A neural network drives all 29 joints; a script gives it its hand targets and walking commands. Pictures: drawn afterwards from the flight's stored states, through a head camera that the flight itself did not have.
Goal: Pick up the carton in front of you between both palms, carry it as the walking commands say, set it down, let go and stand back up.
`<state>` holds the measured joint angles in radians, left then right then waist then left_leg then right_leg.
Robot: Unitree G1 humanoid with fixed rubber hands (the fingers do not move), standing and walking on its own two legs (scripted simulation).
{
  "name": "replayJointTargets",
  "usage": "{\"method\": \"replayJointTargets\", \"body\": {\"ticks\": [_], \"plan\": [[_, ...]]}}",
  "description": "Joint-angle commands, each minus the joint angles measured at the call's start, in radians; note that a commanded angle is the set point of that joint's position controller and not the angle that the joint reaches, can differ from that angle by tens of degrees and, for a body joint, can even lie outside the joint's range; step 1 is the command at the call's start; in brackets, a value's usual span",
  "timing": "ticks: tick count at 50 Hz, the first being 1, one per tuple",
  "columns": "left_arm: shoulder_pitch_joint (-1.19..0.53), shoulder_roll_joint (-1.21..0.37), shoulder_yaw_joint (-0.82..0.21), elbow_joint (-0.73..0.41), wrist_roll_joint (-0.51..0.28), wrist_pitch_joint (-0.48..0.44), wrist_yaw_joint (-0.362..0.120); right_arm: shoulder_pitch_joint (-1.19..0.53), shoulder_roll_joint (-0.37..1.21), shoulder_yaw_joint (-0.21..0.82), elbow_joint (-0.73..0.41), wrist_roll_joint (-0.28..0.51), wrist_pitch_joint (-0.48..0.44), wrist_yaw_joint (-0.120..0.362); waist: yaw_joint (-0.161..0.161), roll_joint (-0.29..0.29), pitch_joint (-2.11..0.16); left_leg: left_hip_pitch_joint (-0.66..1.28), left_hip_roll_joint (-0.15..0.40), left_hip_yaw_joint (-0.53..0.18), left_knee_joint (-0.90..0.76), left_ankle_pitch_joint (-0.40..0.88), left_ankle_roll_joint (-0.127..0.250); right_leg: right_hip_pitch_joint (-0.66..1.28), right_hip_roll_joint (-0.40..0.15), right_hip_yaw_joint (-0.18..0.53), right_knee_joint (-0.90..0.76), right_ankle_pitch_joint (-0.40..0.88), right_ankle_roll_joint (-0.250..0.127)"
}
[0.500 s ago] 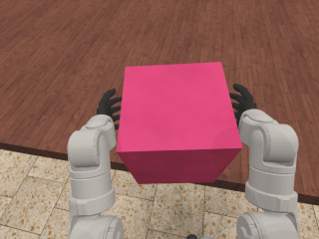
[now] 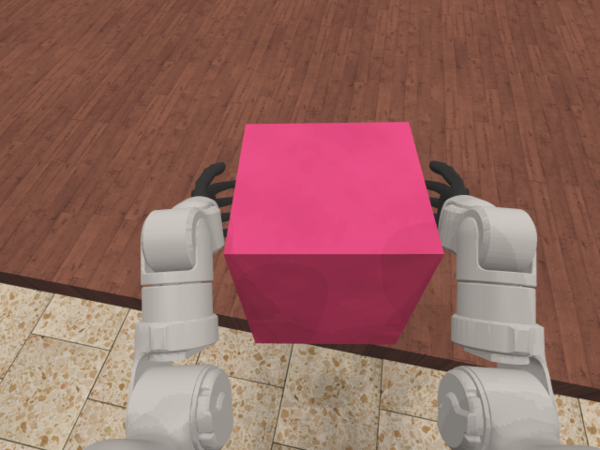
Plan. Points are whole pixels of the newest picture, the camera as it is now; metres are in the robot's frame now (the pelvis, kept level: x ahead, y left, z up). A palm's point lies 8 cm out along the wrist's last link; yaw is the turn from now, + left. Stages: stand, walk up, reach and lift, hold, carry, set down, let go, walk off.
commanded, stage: carry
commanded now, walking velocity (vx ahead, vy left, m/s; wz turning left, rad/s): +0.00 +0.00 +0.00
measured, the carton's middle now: (325, 241) +0.38 +0.00 +0.03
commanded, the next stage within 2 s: none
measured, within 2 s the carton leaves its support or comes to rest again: neither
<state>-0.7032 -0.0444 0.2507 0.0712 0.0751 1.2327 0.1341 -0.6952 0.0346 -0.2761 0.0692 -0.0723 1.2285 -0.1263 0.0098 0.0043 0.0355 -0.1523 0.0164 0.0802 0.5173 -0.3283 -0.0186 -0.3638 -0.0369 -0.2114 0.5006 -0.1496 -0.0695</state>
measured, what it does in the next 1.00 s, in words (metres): steps on the spot: left foot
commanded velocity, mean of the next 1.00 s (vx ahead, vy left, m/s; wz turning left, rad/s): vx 0.00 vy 0.00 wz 0.00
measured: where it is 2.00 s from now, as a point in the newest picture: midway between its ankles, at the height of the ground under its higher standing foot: outside the picture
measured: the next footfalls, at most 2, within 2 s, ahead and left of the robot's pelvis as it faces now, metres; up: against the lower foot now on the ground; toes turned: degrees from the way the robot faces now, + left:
left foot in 0.38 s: +0.09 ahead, +0.14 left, +0.00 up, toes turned +3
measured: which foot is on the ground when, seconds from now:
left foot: down 0.00-0.22, up 0.24-0.36, down 0.38-1.00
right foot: down 0.00-1.00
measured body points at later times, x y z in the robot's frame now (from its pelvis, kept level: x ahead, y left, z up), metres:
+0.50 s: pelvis +0.06 +0.04 -0.01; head +0.08 +0.05 +0.44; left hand +0.42 +0.19 +0.09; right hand +0.42 -0.11 +0.10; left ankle +0.05 +0.13 -0.74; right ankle +0.02 -0.07 -0.74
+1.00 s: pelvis +0.06 +0.05 -0.02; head +0.05 +0.05 +0.43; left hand +0.42 +0.19 +0.10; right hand +0.41 -0.12 +0.10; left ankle +0.05 +0.13 -0.74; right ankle +0.02 -0.07 -0.74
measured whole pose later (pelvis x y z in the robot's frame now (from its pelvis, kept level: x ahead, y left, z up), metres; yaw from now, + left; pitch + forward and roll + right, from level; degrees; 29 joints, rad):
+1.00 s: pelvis +0.06 +0.05 -0.02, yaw -1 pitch +3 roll +0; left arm -0.63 -0.01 0.20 0.15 0.06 1.22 0.13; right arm -0.63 0.01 -0.20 0.15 -0.06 1.21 -0.12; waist 0.00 0.00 -0.07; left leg -0.33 0.00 0.09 0.60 -0.32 0.04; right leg -0.28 -0.05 -0.12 0.59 -0.35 0.00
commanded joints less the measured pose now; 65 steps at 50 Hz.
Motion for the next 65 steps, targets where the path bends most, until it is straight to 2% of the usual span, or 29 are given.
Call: {"method": "replayJointTargets", "body": {"ticks": [1, 2, 3, 4, 5, 6, 8, 9, 10, 11, 12, 13, 14, 15, 16, 17, 18, 19, 20, 21, 22, 23, 24, 26, 28, 32, 39, 47, 65], "plan": [[-0.706, -1.116, -0.718, -0.166, -0.43, -0.034, -0.217, -0.72, 1.115, 0.711, -0.17, 0.425, -0.025, 0.233, -0.01, -0.076, -0.585, 0.006, 0.023, -0.017, -0.214, 0.424, -0.019, 0.529, -0.134, 0.126, 0.106, 0.919, -0.066], [-0.684, -1.099, -0.731, -0.187, -0.429, -0.037, -0.211, -0.706, 1.101, 0.722, -0.187, 0.429, -0.025, 0.233, -0.01, -0.031, -0.593, 0.132, 0.046, -0.023, -0.197, 0.658, -0.013, 0.419, -0.101, 0.094, 0.118, 0.753, -0.042], [-0.667, -1.083, -0.742, -0.203, -0.423, -0.04, -0.206, -0.69, 1.082, 0.73, -0.199, 0.432, -0.026, 0.235, -0.018, 0.042, -0.601, 0.294, 0.087, -0.03, -0.119, 0.96, 0.0, 0.252, -0.055, 0.042, 0.127, 0.516, -0.016], [-0.642, -1.072, -0.751, -0.21, -0.413, -0.042, -0.202, -0.67, 1.063, 0.739, -0.203, 0.435, -0.028, 0.237, -0.03, 0.154, -0.59, 0.469, 0.139, -0.074, -0.027, 1.282, 0.029, 0.035, 0.013, -0.011, 0.123, 0.117, 0.011], [-0.63, -1.063, -0.759, -0.217, -0.407, -0.043, -0.201, -0.644, 1.05, 0.749, -0.205, 0.436, -0.03, 0.239, -0.048, 0.231, -0.548, 0.594, 0.177, -0.124, 0.03, 1.506, 0.068, -0.166, 0.077, -0.041, 0.125, -0.179, 0.035], [-0.624, -1.056, -0.765, -0.211, -0.403, -0.044, -0.203, -0.633, 1.039, 0.756, -0.209, 0.434, -0.03, 0.241, -0.055, 0.231, -0.524, 0.647, 0.187, -0.139, 0.061, 1.563, 0.095, -0.263, 0.094, -0.035, 0.131, -0.229, 0.043], [-0.59, -1.043, -0.772, -0.188, -0.405, -0.044, -0.213, -0.604, 1.017, 0.766, -0.206, 0.423, -0.034, 0.245, -0.047, 0.195, -0.542, 0.558, 0.176, -0.097, 0.107, 1.466, 0.104, -0.161, 0.091, -0.013, 0.04, -0.095, 0.03], [-0.591, -1.04, -0.776, -0.192, -0.409, -0.046, -0.22, -0.605, 1.012, 0.776, -0.21, 0.423, -0.04, 0.248, -0.026, 0.165, -0.563, 0.446, 0.152, -0.055, 0.158, 1.373, 0.092, -0.006, 0.081, -0.003, -0.066, 0.06, 0.016], [-0.587, -1.034, -0.775, -0.192, -0.411, -0.047, -0.227, -0.609, 1.011, 0.787, -0.207, 0.425, -0.046, 0.248, 0.017, 0.11, -0.577, 0.237, 0.123, -0.01, 0.26, 1.154, 0.07, 0.25, 0.042, 0.022, -0.173, 0.341, -0.001], [-0.572, -1.027, -0.774, -0.185, -0.412, -0.049, -0.233, -0.607, 1.01, 0.794, -0.205, 0.427, -0.049, 0.25, 0.04, -0.038, -0.605, -0.108, 0.067, 0.008, 0.377, 0.603, 0.023, 0.595, -0.125, 0.168, -0.041, 1.028, -0.069], [-0.558, -1.026, -0.773, -0.164, -0.408, -0.053, -0.236, -0.608, 1.034, 0.8, -0.197, 0.43, -0.045, 0.252, 0.052, -0.221, -0.624, -0.439, -0.045, -0.04, 0.509, -0.245, -0.01, 0.853, -0.301, 0.351, 0.06, 1.481, -0.216], [-0.553, -1.026, -0.78, -0.158, -0.409, -0.053, -0.239, -0.592, 1.029, 0.797, -0.18, 0.428, -0.045, 0.25, 0.038, -0.204, -0.62, -0.485, -0.012, -0.127, 0.497, -0.344, -0.004, 0.823, -0.346, 0.353, 0.034, 1.342, -0.253], [-0.559, -1.039, -0.786, -0.167, -0.421, -0.056, -0.244, -0.598, 1.025, 0.796, -0.195, 0.428, -0.046, 0.247, 0.035, -0.149, -0.595, -0.451, 0.02, -0.15, 0.362, -0.332, 0.012, 0.736, -0.319, 0.329, 0.01, 1.117, -0.225], [-0.57, -1.043, -0.786, -0.185, -0.437, -0.056, -0.249, -0.611, 1.023, 0.792, -0.202, 0.427, -0.047, 0.242, 0.03, -0.091, -0.57, -0.398, 0.025, -0.121, 0.186, -0.272, 0.032, 0.678, -0.271, 0.275, 0.001, 0.947, -0.176], [-0.588, -1.039, -0.788, -0.201, -0.451, -0.055, -0.253, -0.604, 1.018, 0.784, -0.193, 0.426, -0.047, 0.236, 0.027, -0.103, -0.557, -0.301, -0.002, -0.07, 0.088, -0.157, 0.032, 0.594, -0.23, 0.218, 0.004, 0.884, -0.138], [-0.59, -1.032, -0.785, -0.201, -0.456, -0.051, -0.255, -0.578, 1.02, 0.779, -0.175, 0.421, -0.046, 0.231, 0.011, -0.124, -0.568, -0.176, -0.021, -0.028, 0.026, -0.033, 0.031, 0.489, -0.197, 0.164, 0.009, 0.801, -0.108], [-0.58, -1.028, -0.781, -0.188, -0.456, -0.049, -0.257, -0.554, 1.025, 0.774, -0.158, 0.412, -0.044, 0.231, -0.014, -0.123, -0.579, -0.041, -0.006, -0.009, -0.092, 0.169, 0.031, 0.389, -0.175, 0.121, 0.022, 0.642, -0.073], [-0.574, -1.029, -0.775, -0.173, -0.45, -0.05, -0.26, -0.55, 1.028, 0.765, -0.145, 0.408, -0.043, 0.236, -0.027, -0.12, -0.568, 0.059, 0.024, -0.032, -0.117, 0.302, 0.038, 0.285, -0.146, 0.116, 0.029, 0.447, -0.034], [-0.556, -1.017, -0.763, -0.14, -0.434, -0.052, -0.261, -0.549, 1.027, 0.755, -0.118, 0.408, -0.039, 0.244, -0.03, -0.049, -0.563, 0.151, 0.127, -0.119, -0.107, 0.528, 0.063, 0.168, -0.119, 0.106, 0.059, 0.156, 0.006], [-0.588, -1.018, -0.761, -0.14, -0.429, -0.048, -0.264, -0.569, 1.021, 0.752, -0.101, 0.393, -0.048, 0.249, -0.021, 0.06, -0.531, 0.086, 0.233, -0.206, -0.034, 0.786, 0.129, 0.159, -0.05, 0.122, 0.038, -0.115, 0.047], [-0.618, -1.029, -0.766, -0.123, -0.432, -0.045, -0.268, -0.585, 1.02, 0.747, -0.091, 0.394, -0.049, 0.253, -0.01, 0.105, -0.507, 0.051, 0.238, -0.208, -0.023, 0.811, 0.139, 0.189, -0.047, 0.134, 0.035, -0.171, 0.055], [-0.625, -1.033, -0.765, -0.108, -0.436, -0.045, -0.272, -0.588, 1.026, 0.744, -0.081, 0.4, -0.05, 0.256, -0.004, 0.107, -0.498, 0.038, 0.217, -0.188, -0.015, 0.774, 0.125, 0.204, -0.054, 0.133, 0.042, -0.125, 0.059], [-0.629, -1.042, -0.761, -0.093, -0.442, -0.047, -0.273, -0.598, 1.031, 0.743, -0.083, 0.406, -0.053, 0.257, -0.004, 0.082, -0.502, 0.038, 0.192, -0.159, 0.001, 0.757, 0.115, 0.214, -0.068, 0.14, 0.053, -0.027, 0.059], [-0.631, -1.052, -0.745, -0.075, -0.447, -0.049, -0.269, -0.622, 1.03, 0.734, -0.086, 0.413, -0.055, 0.253, -0.007, 0.074, -0.52, 0.033, 0.161, -0.126, 0.044, 0.787, 0.103, 0.233, -0.088, 0.148, 0.075, 0.154, 0.059], [-0.603, -1.051, -0.72, -0.04, -0.44, -0.047, -0.262, -0.609, 1.029, 0.718, -0.064, 0.413, -0.051, 0.249, -0.012, 0.057, -0.541, 0.046, 0.155, -0.119, 0.065, 0.799, 0.099, 0.233, -0.093, 0.145, 0.087, 0.201, 0.064], [-0.588, -1.061, -0.683, 0.002, -0.426, -0.047, -0.258, -0.619, 1.048, 0.7, -0.037, 0.419, -0.048, 0.25, -0.013, 0.036, -0.54, 0.038, 0.161, -0.124, 0.073, 0.803, 0.098, 0.231, -0.09, 0.141, 0.095, 0.188, 0.069], [-0.632, -1.07, -0.67, -0.022, -0.429, -0.05, -0.247, -0.682, 1.081, 0.706, -0.057, 0.448, -0.048, 0.247, -0.013, 0.012, -0.537, 0.005, 0.145, -0.115, 0.062, 0.644, 0.089, 0.246, -0.109, 0.156, 0.086, 0.219, 0.057], [-0.63, -1.059, -0.668, -0.031, -0.428, -0.044, -0.243, -0.666, 1.082, 0.698, -0.039, 0.445, -0.042, 0.245, -0.012, 0.002, -0.532, -0.004, 0.137, -0.111, 0.043, 0.54, 0.084, 0.241, -0.12, 0.171, 0.067, 0.217, 0.048], [-0.647, -1.063, -0.642, 0.014, -0.43, -0.044, -0.253, -0.666, 1.076, 0.66, 0.016, 0.425, -0.042, 0.243, -0.008, -0.001, -0.474, -0.038, 0.132, -0.11, -0.027, 0.342, 0.073, 0.194, -0.124, 0.193, -0.002, 0.095, 0.035]]}}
